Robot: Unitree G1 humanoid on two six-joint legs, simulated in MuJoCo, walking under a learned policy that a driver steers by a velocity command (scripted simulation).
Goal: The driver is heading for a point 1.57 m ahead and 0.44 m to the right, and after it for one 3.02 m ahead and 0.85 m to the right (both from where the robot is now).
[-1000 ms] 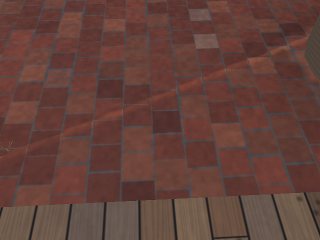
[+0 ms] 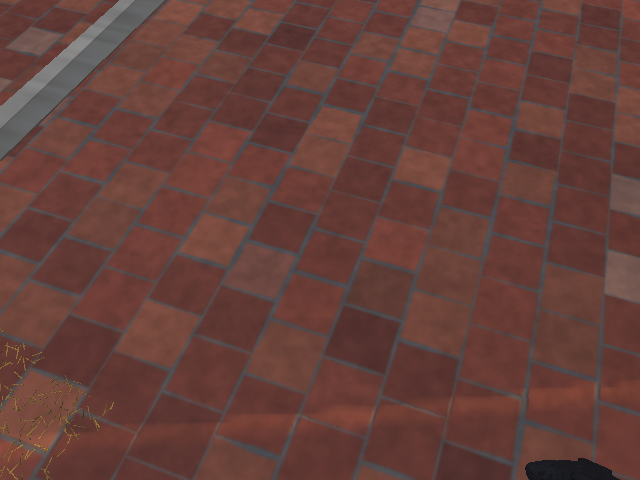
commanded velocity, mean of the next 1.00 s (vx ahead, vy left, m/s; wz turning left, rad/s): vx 0.50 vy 0.00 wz -0.50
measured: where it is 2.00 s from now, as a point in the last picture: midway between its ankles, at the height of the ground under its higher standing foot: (495, 295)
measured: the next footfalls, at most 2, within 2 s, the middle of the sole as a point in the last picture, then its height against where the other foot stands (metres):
right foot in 0.46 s outside the picture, level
left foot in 1.02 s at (417, 379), level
